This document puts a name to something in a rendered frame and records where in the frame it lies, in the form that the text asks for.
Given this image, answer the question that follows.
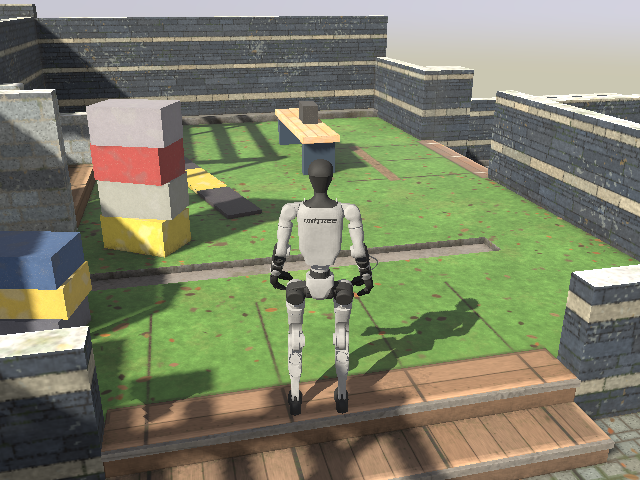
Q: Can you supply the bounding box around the robot left thigh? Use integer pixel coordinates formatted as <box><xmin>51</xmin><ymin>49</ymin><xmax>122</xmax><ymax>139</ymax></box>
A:
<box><xmin>286</xmin><ymin>279</ymin><xmax>306</xmax><ymax>351</ymax></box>

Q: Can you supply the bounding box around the right robot hand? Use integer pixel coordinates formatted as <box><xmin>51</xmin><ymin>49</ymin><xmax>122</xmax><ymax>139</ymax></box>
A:
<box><xmin>351</xmin><ymin>276</ymin><xmax>374</xmax><ymax>296</ymax></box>

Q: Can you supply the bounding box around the robot right foot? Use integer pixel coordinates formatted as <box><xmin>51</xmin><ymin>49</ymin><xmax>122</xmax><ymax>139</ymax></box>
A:
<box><xmin>334</xmin><ymin>387</ymin><xmax>349</xmax><ymax>414</ymax></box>

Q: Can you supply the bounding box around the left robot hand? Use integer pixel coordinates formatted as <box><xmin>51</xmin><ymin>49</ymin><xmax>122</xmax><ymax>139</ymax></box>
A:
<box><xmin>270</xmin><ymin>271</ymin><xmax>293</xmax><ymax>290</ymax></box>

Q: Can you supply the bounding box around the right robot forearm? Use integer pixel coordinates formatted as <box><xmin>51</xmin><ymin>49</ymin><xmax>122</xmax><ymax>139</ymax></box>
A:
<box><xmin>355</xmin><ymin>243</ymin><xmax>372</xmax><ymax>280</ymax></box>

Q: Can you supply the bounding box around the robot left upper arm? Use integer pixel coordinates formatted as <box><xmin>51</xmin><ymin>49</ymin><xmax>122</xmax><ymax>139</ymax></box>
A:
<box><xmin>275</xmin><ymin>202</ymin><xmax>300</xmax><ymax>258</ymax></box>

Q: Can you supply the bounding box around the left robot forearm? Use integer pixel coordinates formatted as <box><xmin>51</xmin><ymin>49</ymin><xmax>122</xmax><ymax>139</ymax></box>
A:
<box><xmin>270</xmin><ymin>243</ymin><xmax>286</xmax><ymax>276</ymax></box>

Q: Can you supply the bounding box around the robot right upper arm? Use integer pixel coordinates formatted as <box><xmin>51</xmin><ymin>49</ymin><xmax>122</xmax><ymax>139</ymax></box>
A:
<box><xmin>341</xmin><ymin>203</ymin><xmax>366</xmax><ymax>259</ymax></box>

